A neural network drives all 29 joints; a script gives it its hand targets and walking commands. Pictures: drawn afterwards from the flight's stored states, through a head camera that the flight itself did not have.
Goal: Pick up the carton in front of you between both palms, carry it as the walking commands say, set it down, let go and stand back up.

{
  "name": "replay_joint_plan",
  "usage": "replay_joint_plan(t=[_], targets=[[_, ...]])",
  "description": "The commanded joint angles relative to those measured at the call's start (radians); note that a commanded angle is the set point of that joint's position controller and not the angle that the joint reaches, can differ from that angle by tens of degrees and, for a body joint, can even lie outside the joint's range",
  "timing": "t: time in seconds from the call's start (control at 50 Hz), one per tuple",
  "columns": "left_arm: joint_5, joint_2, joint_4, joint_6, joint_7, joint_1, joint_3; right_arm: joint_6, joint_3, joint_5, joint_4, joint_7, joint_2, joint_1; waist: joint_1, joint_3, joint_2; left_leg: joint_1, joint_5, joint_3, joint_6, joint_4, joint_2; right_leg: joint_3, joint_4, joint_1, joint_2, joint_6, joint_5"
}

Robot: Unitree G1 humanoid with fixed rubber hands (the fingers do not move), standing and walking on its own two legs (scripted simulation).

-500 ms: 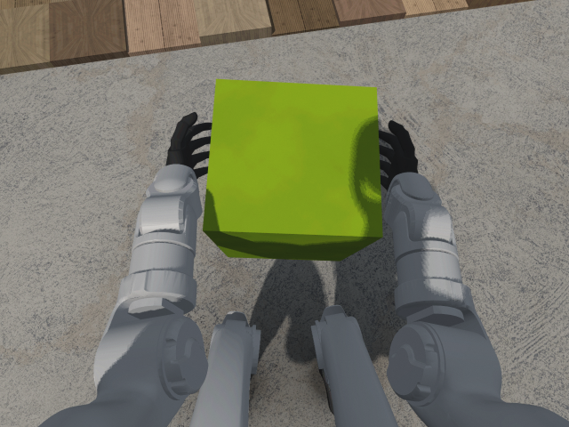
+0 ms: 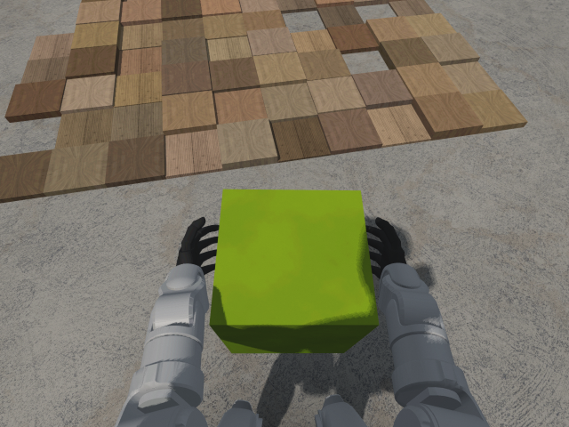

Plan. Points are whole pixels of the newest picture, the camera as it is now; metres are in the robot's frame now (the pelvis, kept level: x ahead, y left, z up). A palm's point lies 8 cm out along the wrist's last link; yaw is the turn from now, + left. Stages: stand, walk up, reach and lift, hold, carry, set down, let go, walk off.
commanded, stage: reach and lift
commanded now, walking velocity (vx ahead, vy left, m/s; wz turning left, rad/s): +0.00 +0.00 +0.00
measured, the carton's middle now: (289, 280) +0.37 -0.01 -0.10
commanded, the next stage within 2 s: hold in 1.42 s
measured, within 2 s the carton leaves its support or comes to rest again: neither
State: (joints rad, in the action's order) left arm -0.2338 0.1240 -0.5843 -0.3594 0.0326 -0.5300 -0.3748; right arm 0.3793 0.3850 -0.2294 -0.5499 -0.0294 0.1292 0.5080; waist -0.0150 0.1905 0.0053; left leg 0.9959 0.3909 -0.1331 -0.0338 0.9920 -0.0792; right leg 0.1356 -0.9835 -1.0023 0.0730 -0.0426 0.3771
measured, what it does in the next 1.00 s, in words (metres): rises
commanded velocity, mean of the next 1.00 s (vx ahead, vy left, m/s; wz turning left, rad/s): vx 0.00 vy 0.00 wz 0.00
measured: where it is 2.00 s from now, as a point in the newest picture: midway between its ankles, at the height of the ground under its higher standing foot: outside the picture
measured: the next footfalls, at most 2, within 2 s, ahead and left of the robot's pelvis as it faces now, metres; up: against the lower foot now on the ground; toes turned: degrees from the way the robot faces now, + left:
none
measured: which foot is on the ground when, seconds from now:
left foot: down 0.00-1.00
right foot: down 0.00-1.00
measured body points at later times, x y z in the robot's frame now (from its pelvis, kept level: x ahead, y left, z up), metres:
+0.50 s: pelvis +0.03 +0.00 +0.07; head +0.00 +0.00 +0.52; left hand +0.33 +0.15 +0.09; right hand +0.33 -0.15 +0.09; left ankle +0.04 +0.13 -0.67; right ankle +0.05 -0.14 -0.67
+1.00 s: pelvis +0.03 +0.00 +0.08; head +0.00 +0.00 +0.52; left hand +0.33 +0.15 +0.10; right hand +0.33 -0.15 +0.10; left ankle +0.04 +0.13 -0.67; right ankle +0.05 -0.14 -0.67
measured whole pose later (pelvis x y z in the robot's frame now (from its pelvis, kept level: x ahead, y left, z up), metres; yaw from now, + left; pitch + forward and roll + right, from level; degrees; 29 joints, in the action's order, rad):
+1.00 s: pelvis +0.03 +0.00 +0.08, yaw +0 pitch -4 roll +0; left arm -0.30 0.16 -0.35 -0.63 -0.01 -0.31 -0.28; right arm 0.64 0.27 -0.30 -0.35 0.01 0.16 0.30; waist 0.00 0.00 0.00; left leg 0.14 0.21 -0.15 -0.02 0.42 -0.04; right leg 0.14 -0.42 -0.15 0.03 -0.02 0.21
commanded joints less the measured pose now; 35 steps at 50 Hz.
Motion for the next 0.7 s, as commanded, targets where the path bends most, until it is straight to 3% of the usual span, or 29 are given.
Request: replay_joint_plan(t=[0.0, 0.18, 0.3, 0.42, 0.5, 0.68], targets=[[0.145, 1.058, -0.04, 0.002, -0.254, -0.48, 0.583, -0.011, -0.611, 0.156, -0.032, 0.254, 1.044, 0.511, 0.0, 0.533, 0.004, -0.411, -0.267, 0.08, 0.017, -0.202, -0.054, -0.089, 0.187, 0.444, 0.058, 0.027, -0.275], [0.163, 1.036, 0.047, -0.06, -0.259, -0.291, 0.643, 0.048, -0.669, 0.166, 0.046, 0.254, 1.027, 0.318, 0.006, 0.357, -0.002, -0.658, -0.412, 0.061, 0.018, -0.405, -0.033, -0.07, 0.391, 0.7, 0.04, 0.022, -0.413], [0.188, 1.017, 0.159, -0.137, -0.265, -0.201, 0.705, 0.121, -0.73, 0.196, 0.149, 0.255, 1.012, 0.233, 0.01, 0.232, -0.006, -0.803, -0.442, 0.054, 0.017, -0.531, -0.022, -0.066, 0.518, 0.842, 0.029, 0.018, -0.445], [0.175, 0.986, 0.172, -0.215, -0.277, -0.171, 0.657, 0.198, -0.681, 0.181, 0.161, 0.266, 0.986, 0.198, 0.009, 0.044, -0.004, -0.83, -0.303, 0.059, 0.019, -0.613, -0.021, -0.071, 0.6, 0.871, 0.025, 0.024, -0.305], [0.151, 0.98, 0.14, -0.227, -0.29, -0.235, 0.601, 0.21, -0.621, 0.154, 0.13, 0.278, 0.982, 0.26, 0.012, -0.029, -0.005, -0.807, -0.19, 0.068, 0.028, -0.623, -0.016, -0.078, 0.611, 0.853, 0.019, 0.032, -0.191], [0.167, 1.012, 0.168, -0.223, -0.297, -0.345, 0.631, 0.207, -0.654, 0.171, 0.154, 0.286, 1.009, 0.373, 0.011, 0.063, -0.004, -0.842, -0.198, 0.071, 0.027, -0.608, -0.017, -0.082, 0.594, 0.898, 0.019, 0.03, -0.199]])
